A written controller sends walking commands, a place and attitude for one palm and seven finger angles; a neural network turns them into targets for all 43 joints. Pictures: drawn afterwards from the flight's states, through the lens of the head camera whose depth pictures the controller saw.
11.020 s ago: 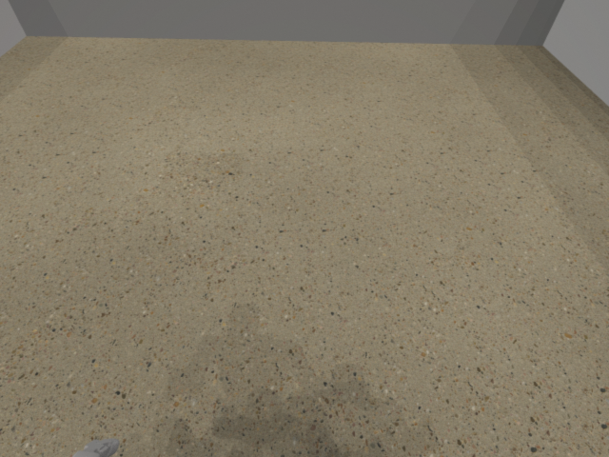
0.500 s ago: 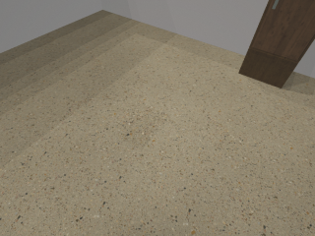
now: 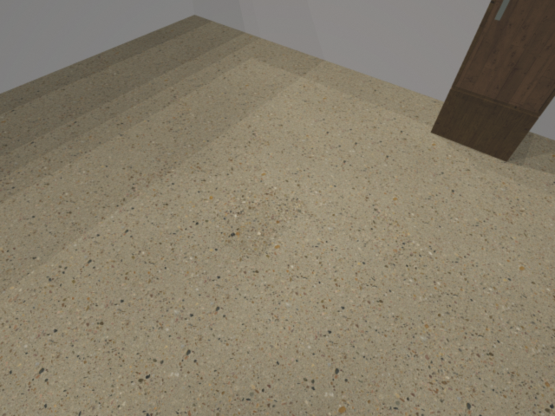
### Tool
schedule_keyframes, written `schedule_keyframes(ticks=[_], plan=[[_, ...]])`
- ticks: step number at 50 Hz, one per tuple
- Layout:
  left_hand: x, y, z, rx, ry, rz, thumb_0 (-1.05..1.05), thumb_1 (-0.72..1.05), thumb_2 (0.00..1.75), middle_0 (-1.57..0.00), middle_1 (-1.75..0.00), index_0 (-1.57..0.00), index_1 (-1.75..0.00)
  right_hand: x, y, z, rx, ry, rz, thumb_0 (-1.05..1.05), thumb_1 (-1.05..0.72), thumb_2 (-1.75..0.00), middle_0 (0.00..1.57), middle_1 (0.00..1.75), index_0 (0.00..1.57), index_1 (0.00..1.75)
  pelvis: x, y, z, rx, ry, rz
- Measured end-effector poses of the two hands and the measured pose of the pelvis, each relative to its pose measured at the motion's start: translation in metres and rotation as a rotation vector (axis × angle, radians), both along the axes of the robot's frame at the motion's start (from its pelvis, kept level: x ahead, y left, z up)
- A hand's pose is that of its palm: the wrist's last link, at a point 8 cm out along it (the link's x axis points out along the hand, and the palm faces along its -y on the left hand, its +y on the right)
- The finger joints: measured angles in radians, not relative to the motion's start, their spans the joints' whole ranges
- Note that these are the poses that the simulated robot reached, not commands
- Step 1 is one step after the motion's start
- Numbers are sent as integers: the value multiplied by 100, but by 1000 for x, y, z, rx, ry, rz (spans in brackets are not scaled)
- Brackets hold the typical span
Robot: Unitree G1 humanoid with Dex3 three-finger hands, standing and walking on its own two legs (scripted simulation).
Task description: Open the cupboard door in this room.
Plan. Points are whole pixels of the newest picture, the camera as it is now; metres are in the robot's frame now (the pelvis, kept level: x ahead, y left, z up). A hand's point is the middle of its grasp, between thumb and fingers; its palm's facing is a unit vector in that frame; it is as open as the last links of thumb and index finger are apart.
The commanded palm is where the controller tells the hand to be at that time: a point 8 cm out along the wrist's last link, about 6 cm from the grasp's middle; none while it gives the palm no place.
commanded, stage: stand and wait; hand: left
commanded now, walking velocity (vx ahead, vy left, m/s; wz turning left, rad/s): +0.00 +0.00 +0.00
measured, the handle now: (506, 2) +1.76 -0.87 -0.02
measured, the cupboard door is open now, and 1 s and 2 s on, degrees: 0 0 0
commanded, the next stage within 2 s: turn or walk to find it in 0.60 s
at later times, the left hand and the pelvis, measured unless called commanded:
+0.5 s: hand out of the picture +0.13 +0.25 -0.14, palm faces -0.04 -0.93 -0.35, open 7.4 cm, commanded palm none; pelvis +0.02 +0.00 +0.00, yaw -1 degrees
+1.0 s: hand out of the picture +0.06 +0.21 -0.18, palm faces +0.05 -0.96 -0.26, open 7.4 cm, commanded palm none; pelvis +0.02 +0.00 -0.01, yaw +3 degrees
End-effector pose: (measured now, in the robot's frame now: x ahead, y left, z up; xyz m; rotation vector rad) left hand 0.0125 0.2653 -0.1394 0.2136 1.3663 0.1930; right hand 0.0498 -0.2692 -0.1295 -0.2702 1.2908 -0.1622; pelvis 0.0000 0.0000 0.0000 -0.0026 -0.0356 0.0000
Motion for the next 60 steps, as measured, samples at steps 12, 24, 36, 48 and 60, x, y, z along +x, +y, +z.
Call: schedule_keyframes(ticks=[12, 24, 36, 48, 60], plan=[[66, 39, 25, 100, -126, -73, 0, 91, 90, -20, -30, -20, -30, 22, -35, 17, -76, -56, 17, 1, -91, -90, 20, 30, 20, 29, 6, -1, 4, 0, 3, -12], [109, 34, 33, 97, -186, -115, 0, 91, 90, -20, -30, -20, -30, 48, -28, 17, -57, -86, 30, 0, -91, -90, 20, 30, 20, 29, 22, 0, 5, 2, 10, -18], [102, 21, 19, 62, -136, -86, 0, 91, 90, -20, -30, -20, -30, 53, -18, 11, -43, -56, 20, 0, -91, -89, 20, 30, 20, 30, 34, 1, 3, 3, 14, -7], [50, -4, -2, 12, -66, 14, 0, 91, 90, -20, -30, -20, -30, 35, 21, -14, 49, 15, 41, 0, -91, -90, 20, 30, 20, 29, 24, 1, -6, 4, 13, 44], [3, -5, -1, 0, -17, 47, 1, 91, 90, -20, -30, -20, -30, 19, 22, -10, 59, -5, 44, 0, -91, -89, 20, 30, 20, 30, 7, -2, -3, 0, -13, 43]])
